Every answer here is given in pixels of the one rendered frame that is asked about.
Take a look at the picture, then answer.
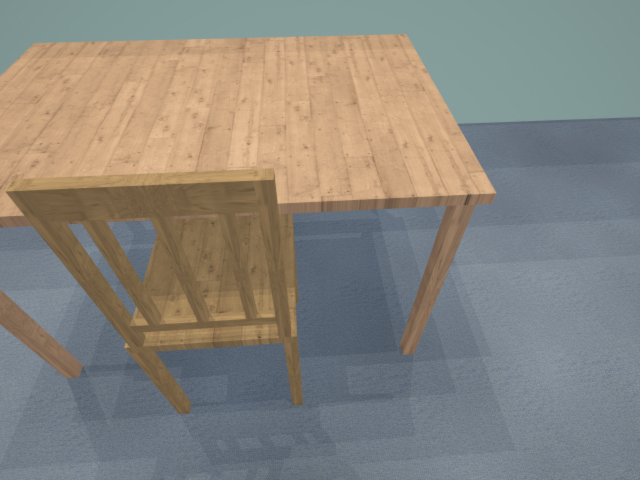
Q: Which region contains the table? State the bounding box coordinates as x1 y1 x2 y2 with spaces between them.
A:
0 34 496 378

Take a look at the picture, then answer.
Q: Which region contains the chair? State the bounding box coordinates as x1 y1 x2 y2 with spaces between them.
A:
5 168 303 414

